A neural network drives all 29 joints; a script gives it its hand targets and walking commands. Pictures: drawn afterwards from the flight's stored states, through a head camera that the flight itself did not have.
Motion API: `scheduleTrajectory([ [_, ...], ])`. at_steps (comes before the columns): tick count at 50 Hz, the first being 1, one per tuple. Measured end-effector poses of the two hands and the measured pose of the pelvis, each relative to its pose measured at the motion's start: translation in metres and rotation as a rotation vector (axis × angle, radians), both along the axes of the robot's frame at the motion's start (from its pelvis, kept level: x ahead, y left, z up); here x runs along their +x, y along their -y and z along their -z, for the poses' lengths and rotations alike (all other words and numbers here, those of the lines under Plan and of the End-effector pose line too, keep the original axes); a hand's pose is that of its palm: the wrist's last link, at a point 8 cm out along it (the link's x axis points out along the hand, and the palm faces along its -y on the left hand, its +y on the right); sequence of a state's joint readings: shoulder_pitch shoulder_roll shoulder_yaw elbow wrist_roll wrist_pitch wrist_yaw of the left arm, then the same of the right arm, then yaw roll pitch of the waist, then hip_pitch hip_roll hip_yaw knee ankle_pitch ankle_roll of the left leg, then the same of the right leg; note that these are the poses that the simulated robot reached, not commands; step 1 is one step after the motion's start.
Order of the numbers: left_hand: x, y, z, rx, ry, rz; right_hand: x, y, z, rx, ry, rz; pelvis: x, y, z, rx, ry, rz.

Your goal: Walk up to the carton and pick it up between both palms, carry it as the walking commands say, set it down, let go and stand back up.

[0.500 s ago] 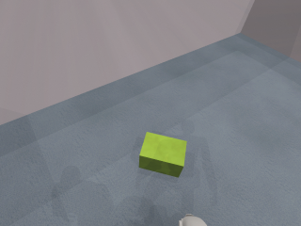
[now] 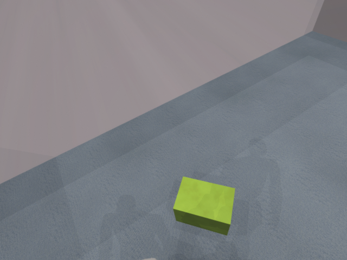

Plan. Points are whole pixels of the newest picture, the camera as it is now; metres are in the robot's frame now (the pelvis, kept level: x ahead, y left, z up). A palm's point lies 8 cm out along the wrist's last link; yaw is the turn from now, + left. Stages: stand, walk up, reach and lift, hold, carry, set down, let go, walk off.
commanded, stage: walk up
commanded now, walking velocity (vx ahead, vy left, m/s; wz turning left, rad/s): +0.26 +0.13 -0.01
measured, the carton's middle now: (204, 205) +0.53 -0.04 -0.69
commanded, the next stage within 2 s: none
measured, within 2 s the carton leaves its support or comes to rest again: neither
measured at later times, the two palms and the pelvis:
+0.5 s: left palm out of the picture +0.10 +0.29 -0.16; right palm out of the picture +0.06 -0.21 -0.12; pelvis +0.04 +0.04 +0.00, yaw -2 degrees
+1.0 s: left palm out of the picture +0.06 +0.22 -0.15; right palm out of the picture +0.02 -0.25 -0.15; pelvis +0.03 -0.01 -0.01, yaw -2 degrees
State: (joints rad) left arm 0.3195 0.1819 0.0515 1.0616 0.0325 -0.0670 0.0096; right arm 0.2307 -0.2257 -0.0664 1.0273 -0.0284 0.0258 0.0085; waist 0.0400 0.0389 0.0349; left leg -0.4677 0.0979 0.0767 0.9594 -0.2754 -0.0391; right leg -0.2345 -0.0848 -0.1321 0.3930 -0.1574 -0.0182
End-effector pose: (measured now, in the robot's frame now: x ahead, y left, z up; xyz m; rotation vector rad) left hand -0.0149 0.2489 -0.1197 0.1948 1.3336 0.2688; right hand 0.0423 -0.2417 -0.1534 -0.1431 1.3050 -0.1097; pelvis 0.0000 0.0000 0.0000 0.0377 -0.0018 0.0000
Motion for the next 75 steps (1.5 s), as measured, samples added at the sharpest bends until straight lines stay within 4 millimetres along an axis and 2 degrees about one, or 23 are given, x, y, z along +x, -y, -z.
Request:
scheduleTrajectory([
  [4,-0.018,-0.003,0.004,-0.029,-0.080,-0.039,0.039,-0.014,-0.007,-0.002,0.049,-0.021,0.016,-0.011,-0.001,-0.011,-0.003,0.000],
  [7,-0.019,-0.009,0.015,-0.065,-0.125,-0.054,0.069,-0.029,-0.014,-0.014,0.099,-0.037,0.030,-0.023,0.001,-0.030,-0.005,0.001],
  [10,-0.006,-0.018,0.032,-0.105,-0.136,-0.062,0.090,-0.044,-0.015,-0.058,0.147,-0.040,0.042,-0.040,0.010,-0.068,0.002,0.002],
  [13,0.019,-0.024,0.041,-0.130,-0.115,-0.049,0.092,-0.059,-0.022,-0.073,0.144,-0.030,0.049,-0.048,0.008,-0.057,0.009,0.002],
  [18,0.065,-0.035,0.043,-0.138,-0.072,0.012,0.075,-0.064,-0.029,-0.106,0.110,0.017,0.051,-0.054,0.004,-0.072,0.001,0.012],
  [24,0.108,-0.046,0.038,-0.104,-0.006,0.088,0.028,-0.035,-0.034,-0.172,0.027,0.083,0.043,-0.045,0.002,-0.088,-0.016,0.030],
  [28,0.131,-0.037,0.031,-0.085,0.040,0.140,-0.003,-0.012,-0.032,-0.183,-0.021,0.110,0.036,-0.032,0.003,-0.085,-0.022,0.036],
  [32,0.144,-0.014,0.023,-0.053,0.103,0.175,-0.025,0.011,-0.018,-0.144,-0.054,0.132,0.029,-0.012,0.009,-0.059,-0.020,0.032],
  [35,0.136,0.008,0.020,-0.036,0.127,0.181,-0.033,0.021,-0.003,-0.099,-0.070,0.130,0.024,0.002,0.013,-0.038,-0.003,0.037],
  [38,0.121,0.028,0.011,-0.050,0.119,0.168,-0.032,0.019,-0.002,-0.056,-0.077,0.122,0.023,0.010,0.005,-0.029,0.002,0.043],
  [41,0.111,0.038,0.009,-0.059,0.115,0.142,-0.029,0.016,-0.002,-0.032,-0.070,0.109,0.022,0.015,0.002,-0.027,0.002,0.040],
  [45,0.098,0.041,0.015,-0.070,0.099,0.111,-0.022,0.011,0.000,-0.028,-0.060,0.090,0.021,0.016,0.004,-0.044,0.005,0.030],
  [50,0.080,0.030,0.028,-0.088,0.043,0.095,-0.026,0.004,-0.003,-0.036,-0.049,0.109,0.026,0.014,0.008,-0.036,0.011,0.031],
  [53,0.086,0.025,0.027,-0.085,0.030,0.111,-0.045,0.005,-0.007,-0.047,-0.086,0.136,0.032,0.017,0.006,-0.039,0.013,0.042],
  [56,0.105,0.028,0.022,-0.080,0.053,0.141,-0.063,0.010,-0.013,-0.050,-0.143,0.160,0.041,0.024,0.002,-0.039,0.016,0.042],
  [60,0.132,0.042,0.020,-0.056,0.105,0.137,-0.068,0.021,-0.007,-0.040,-0.210,0.164,0.051,0.037,0.006,-0.016,0.019,0.041],
  [63,0.135,0.057,0.021,-0.049,0.095,0.121,-0.055,0.029,0.001,-0.026,-0.207,0.152,0.057,0.046,0.009,-0.025,0.019,0.038],
  [68,0.132,0.074,0.022,-0.066,0.059,0.091,-0.017,0.037,0.005,-0.022,-0.152,0.127,0.064,0.052,0.008,-0.039,0.015,0.031],
  [72,0.125,0.077,0.024,-0.077,0.041,0.063,0.008,0.039,0.003,-0.028,-0.107,0.104,0.068,0.052,0.006,-0.039,0.015,0.030],
  [75,0.109,0.066,0.025,-0.059,-0.002,0.052,0.024,0.042,0.002,-0.043,-0.076,0.076,0.068,0.048,0.007,-0.036,-0.001,0.041],
])
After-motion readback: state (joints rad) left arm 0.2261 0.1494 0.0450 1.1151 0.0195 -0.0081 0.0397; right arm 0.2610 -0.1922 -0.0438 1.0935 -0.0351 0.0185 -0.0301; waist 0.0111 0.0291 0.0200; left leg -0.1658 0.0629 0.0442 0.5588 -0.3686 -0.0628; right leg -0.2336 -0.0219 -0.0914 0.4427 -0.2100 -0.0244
